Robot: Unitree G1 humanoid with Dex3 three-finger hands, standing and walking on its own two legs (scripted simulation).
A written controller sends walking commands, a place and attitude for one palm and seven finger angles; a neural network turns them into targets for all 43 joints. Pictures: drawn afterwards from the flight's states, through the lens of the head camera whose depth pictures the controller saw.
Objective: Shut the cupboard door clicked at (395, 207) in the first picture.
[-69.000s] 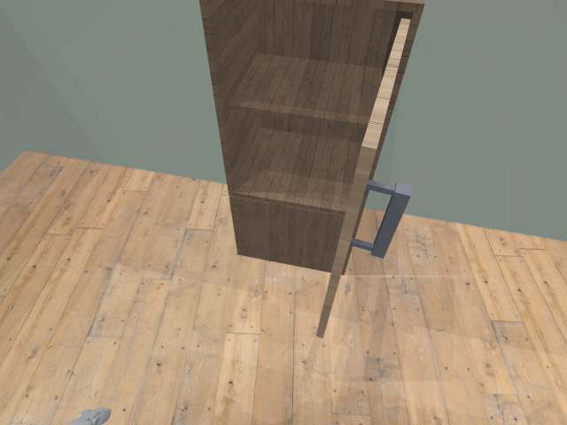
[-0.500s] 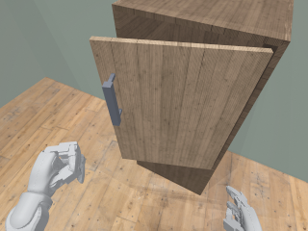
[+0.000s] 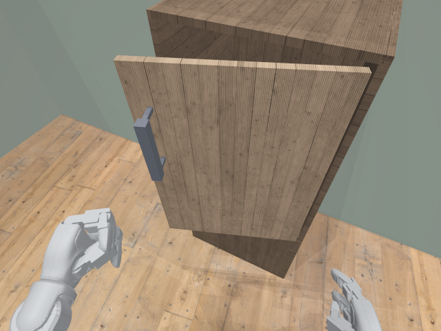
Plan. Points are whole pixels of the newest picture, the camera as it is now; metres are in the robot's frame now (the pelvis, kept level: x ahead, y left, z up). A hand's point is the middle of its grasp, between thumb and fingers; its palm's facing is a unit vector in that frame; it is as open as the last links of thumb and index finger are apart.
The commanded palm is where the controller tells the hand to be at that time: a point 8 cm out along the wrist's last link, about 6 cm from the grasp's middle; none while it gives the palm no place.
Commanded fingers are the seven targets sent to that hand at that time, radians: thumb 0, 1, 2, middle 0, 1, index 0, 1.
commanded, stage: bring the fist close to the handle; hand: left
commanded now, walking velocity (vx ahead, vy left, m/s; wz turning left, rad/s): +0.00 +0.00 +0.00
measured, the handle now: (153, 145) +0.45 +0.17 +0.09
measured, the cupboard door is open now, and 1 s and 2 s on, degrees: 20 20 16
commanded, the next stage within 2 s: push the door shut along its arc in 1.36 s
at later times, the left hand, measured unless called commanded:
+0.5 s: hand (136, 209) +0.29 +0.17 +0.09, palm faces -0.05 -1.00 -0.04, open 3.1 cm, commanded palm +0.27 +0.22 +0.09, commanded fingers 0.00 0.90 0.90 -1.30 -1.50 -1.30 -1.50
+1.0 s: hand (151, 183) +0.35 +0.15 +0.09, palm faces -0.07 -1.00 -0.02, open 3.1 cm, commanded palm +0.32 +0.20 +0.09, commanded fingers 0.00 0.90 0.90 -1.30 -1.50 -1.30 -1.50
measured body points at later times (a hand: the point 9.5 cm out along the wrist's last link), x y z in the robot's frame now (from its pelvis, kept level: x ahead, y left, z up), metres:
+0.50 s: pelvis +0.00 -0.01 +0.00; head +0.03 -0.02 +0.45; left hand +0.29 +0.22 +0.09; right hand +0.16 -0.25 -0.08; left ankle +0.02 +0.10 -0.70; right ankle +0.00 -0.10 -0.70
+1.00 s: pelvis +0.01 +0.00 +0.01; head +0.04 -0.01 +0.45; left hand +0.34 +0.21 +0.10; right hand +0.15 -0.24 -0.09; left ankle +0.02 +0.10 -0.70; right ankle +0.00 -0.10 -0.70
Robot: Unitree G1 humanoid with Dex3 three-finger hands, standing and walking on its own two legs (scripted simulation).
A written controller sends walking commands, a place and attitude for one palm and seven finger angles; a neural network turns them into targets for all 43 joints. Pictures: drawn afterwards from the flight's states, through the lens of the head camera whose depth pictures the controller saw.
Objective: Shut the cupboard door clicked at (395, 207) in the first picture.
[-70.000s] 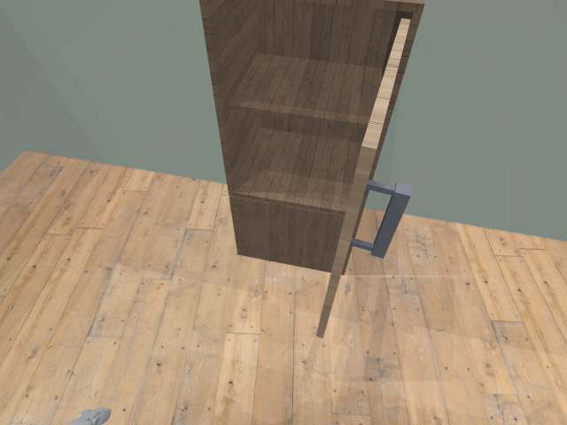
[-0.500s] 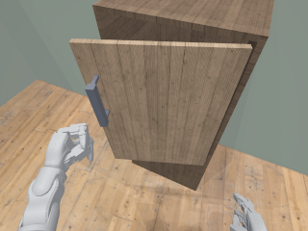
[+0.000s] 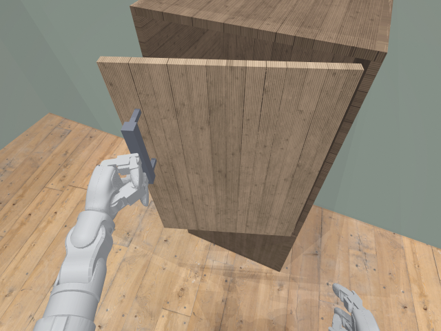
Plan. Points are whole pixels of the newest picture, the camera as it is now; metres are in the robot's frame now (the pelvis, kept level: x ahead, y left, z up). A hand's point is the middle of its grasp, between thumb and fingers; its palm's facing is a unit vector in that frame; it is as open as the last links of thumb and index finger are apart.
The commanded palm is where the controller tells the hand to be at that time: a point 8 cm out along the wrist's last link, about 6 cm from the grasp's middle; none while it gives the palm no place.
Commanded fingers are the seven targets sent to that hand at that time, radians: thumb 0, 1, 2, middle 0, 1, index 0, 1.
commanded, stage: bring the fist close to the handle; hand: left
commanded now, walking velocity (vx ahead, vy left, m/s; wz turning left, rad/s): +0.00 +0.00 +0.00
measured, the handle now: (143, 148) +0.44 +0.18 +0.08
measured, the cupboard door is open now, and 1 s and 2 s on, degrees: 20 16 5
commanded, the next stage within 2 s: push the door shut along its arc in 0.36 s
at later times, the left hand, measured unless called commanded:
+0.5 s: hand (146, 191) +0.33 +0.15 +0.08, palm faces -0.04 -1.00 -0.03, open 3.1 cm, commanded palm +0.32 +0.20 +0.09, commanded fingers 0.00 0.90 0.90 -1.30 -1.50 -1.30 -1.50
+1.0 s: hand (155, 165) +0.39 +0.14 +0.09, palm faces -0.16 -0.99 -0.05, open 3.1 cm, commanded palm +0.38 +0.19 +0.09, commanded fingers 0.00 0.90 0.90 -1.30 -1.50 -1.30 -1.50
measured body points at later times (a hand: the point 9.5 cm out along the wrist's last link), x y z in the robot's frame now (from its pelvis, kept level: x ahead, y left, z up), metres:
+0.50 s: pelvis -0.01 +0.00 +0.00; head +0.02 -0.01 +0.45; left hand +0.33 +0.20 +0.09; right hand +0.14 -0.24 -0.10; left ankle +0.01 +0.10 -0.71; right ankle -0.01 -0.10 -0.71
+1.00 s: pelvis -0.02 +0.00 +0.00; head +0.03 -0.01 +0.44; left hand +0.39 +0.20 +0.09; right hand +0.09 -0.26 -0.12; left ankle +0.01 +0.10 -0.71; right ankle -0.01 -0.10 -0.71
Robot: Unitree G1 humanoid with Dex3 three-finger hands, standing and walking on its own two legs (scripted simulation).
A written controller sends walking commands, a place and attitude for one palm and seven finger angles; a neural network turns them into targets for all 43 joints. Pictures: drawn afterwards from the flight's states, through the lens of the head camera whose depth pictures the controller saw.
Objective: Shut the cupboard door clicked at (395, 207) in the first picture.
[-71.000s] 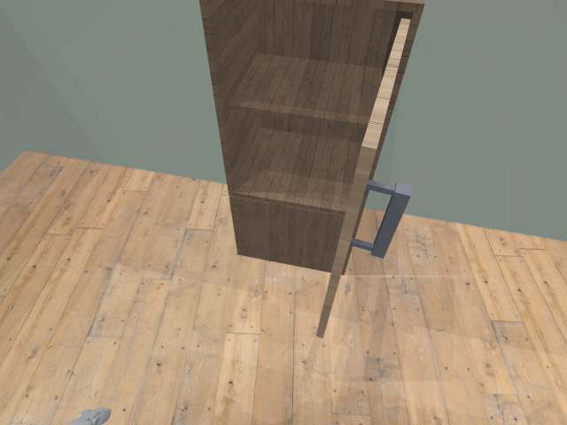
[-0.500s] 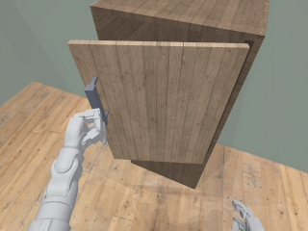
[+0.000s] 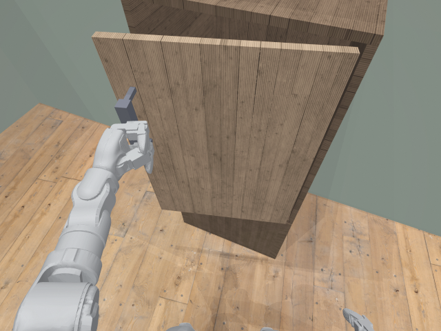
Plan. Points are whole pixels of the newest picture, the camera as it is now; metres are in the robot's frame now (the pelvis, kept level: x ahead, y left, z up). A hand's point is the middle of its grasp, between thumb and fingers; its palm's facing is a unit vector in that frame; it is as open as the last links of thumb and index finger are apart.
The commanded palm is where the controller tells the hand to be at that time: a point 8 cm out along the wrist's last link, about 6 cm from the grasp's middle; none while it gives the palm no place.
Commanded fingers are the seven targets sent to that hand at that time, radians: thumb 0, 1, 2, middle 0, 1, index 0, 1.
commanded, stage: push the door shut along its arc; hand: left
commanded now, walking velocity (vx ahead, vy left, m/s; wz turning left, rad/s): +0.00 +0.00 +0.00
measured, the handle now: (138, 127) +0.48 +0.18 +0.08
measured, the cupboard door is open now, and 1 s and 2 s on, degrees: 16 5 0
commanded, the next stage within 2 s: pull the fist back off the door in 1.38 s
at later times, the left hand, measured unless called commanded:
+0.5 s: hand (173, 129) +0.47 +0.10 +0.09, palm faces -0.33 -0.94 -0.03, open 3.1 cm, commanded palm +0.47 +0.15 +0.09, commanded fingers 0.00 0.90 0.90 -1.30 -1.50 -1.30 -1.50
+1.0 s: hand (186, 113) +0.50 +0.08 +0.10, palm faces -0.42 -0.91 -0.02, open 3.0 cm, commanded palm +0.52 +0.12 +0.09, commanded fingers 0.00 0.90 0.90 -1.30 -1.50 -1.30 -1.50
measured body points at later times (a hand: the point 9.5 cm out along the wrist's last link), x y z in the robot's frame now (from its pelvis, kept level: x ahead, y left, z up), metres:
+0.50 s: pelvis +0.00 +0.01 -0.01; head +0.08 +0.00 +0.43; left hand +0.48 +0.16 +0.10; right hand +0.03 -0.26 -0.13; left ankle +0.02 +0.11 -0.71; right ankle +0.01 -0.10 -0.71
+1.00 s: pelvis +0.00 +0.00 -0.02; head +0.11 +0.00 +0.42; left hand +0.52 +0.13 +0.10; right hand +0.01 -0.28 -0.13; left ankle +0.03 +0.11 -0.71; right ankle +0.01 -0.10 -0.71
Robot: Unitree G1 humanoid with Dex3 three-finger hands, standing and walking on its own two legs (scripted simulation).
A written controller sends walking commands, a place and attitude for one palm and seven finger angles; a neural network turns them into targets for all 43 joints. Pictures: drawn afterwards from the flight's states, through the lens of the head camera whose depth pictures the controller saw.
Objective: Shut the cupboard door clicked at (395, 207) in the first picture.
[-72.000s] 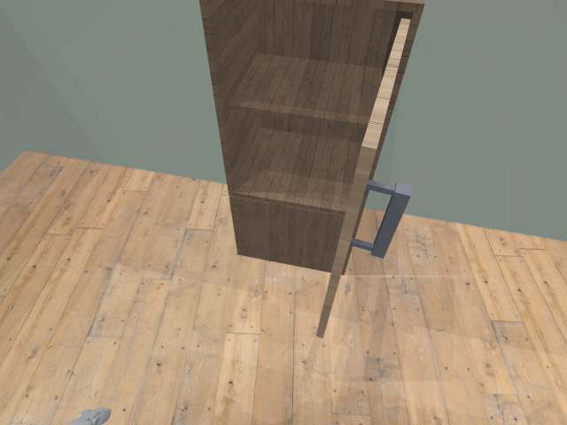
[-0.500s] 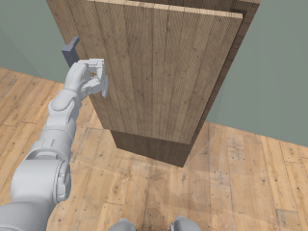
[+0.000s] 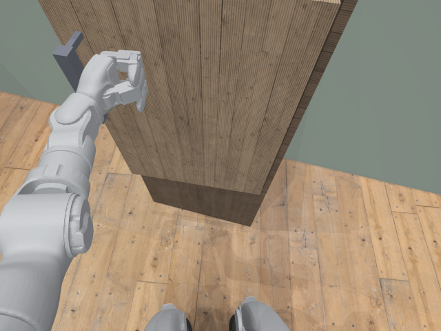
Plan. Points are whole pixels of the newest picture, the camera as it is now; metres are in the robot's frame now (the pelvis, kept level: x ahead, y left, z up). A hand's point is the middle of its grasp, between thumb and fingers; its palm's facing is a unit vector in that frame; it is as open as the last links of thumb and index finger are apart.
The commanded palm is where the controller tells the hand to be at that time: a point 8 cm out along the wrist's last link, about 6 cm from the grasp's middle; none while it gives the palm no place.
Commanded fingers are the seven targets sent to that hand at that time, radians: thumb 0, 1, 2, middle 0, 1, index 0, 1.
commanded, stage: push the door shut along its arc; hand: left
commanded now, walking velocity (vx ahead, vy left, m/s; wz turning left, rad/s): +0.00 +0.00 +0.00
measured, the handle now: (89, 81) +0.55 +0.18 +0.10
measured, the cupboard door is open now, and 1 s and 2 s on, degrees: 5 0 0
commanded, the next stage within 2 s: pull the fist back off the door in 0.38 s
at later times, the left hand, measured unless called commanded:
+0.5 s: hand (150, 83) +0.52 +0.07 +0.12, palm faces -0.46 -0.89 -0.03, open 3.0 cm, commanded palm +0.56 +0.08 +0.11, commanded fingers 0.00 0.90 0.90 -1.30 -1.50 -1.30 -1.50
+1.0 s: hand (168, 83) +0.52 +0.04 +0.11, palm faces -0.02 -1.00 -0.02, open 3.1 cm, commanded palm +0.49 +0.09 +0.11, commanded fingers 0.00 0.90 0.90 -1.30 -1.50 -1.30 -1.50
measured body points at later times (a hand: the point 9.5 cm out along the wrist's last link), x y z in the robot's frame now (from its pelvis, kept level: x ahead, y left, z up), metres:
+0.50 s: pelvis -0.01 +0.01 -0.02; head +0.13 +0.02 +0.41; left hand +0.54 +0.12 +0.12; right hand -0.01 -0.27 -0.14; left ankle +0.02 +0.11 -0.69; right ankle +0.01 -0.10 -0.69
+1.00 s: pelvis -0.02 +0.01 -0.01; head +0.09 +0.00 +0.43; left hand +0.51 +0.10 +0.12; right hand -0.07 -0.24 -0.13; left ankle +0.02 +0.11 -0.69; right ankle +0.01 -0.10 -0.69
